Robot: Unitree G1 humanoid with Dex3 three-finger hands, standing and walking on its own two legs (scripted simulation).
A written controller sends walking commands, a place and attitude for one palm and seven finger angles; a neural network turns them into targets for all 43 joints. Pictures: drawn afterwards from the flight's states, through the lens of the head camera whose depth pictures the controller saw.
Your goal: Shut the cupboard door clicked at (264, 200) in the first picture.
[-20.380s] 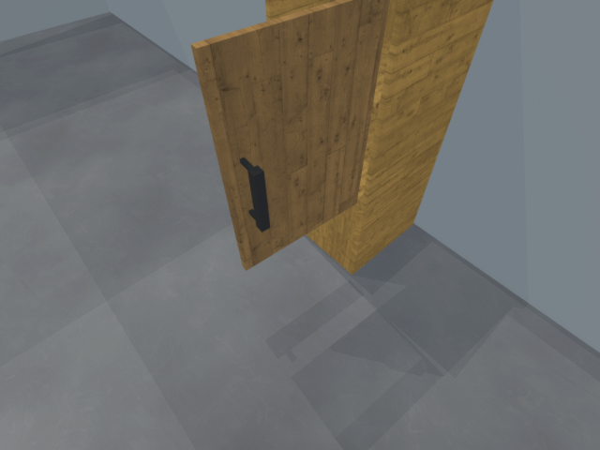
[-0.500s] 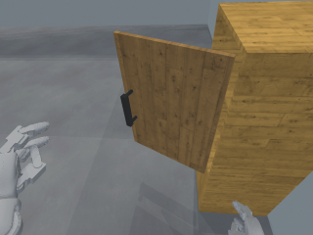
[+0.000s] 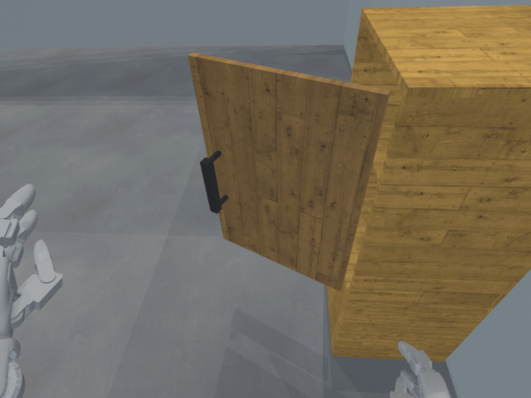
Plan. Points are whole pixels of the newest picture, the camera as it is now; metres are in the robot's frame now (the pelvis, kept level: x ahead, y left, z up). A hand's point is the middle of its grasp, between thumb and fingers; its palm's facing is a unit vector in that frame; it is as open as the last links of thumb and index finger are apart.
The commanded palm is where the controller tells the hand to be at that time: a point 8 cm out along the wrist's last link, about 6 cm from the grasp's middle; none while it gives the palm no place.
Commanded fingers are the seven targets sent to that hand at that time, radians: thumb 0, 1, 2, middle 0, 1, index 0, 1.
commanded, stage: step back with the hand held close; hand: left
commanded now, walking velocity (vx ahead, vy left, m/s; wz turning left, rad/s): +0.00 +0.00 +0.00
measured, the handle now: (216, 182) +0.63 +0.22 -0.06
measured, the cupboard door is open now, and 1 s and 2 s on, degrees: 64 64 64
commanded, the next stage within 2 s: stop stepping back and stand still in 1.64 s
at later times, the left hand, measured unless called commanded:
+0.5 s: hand (16, 292) +0.16 +0.29 +0.18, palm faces +0.44 -0.74 -0.50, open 7.4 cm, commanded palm +0.11 +0.32 +0.17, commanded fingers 0.00 0.90 0.90 -0.20 -0.30 -0.20 -0.30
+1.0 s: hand (0, 338) +0.12 +0.27 +0.18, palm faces +0.51 -0.72 -0.47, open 7.4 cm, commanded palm +0.06 +0.30 +0.17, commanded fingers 0.00 0.90 0.90 -0.20 -0.30 -0.20 -0.30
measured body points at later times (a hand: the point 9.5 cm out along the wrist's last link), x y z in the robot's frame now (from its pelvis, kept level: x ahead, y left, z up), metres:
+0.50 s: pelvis -0.03 +0.02 -0.01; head -0.04 +0.01 +0.44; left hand +0.13 +0.33 +0.20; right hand +0.14 -0.22 -0.09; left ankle -0.05 +0.10 -0.74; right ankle +0.03 -0.11 -0.74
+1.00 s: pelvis -0.08 +0.00 -0.03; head -0.09 +0.00 +0.42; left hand +0.08 +0.31 +0.20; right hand +0.07 -0.26 -0.10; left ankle -0.05 +0.10 -0.74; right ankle +0.03 -0.12 -0.74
